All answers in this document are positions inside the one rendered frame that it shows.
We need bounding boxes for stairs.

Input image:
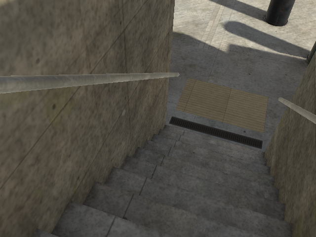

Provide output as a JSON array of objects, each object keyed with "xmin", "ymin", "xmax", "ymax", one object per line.
[{"xmin": 32, "ymin": 124, "xmax": 293, "ymax": 237}]

